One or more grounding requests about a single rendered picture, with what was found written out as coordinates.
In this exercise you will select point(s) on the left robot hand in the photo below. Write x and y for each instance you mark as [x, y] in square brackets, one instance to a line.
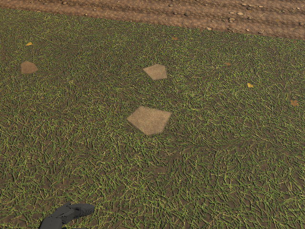
[64, 214]

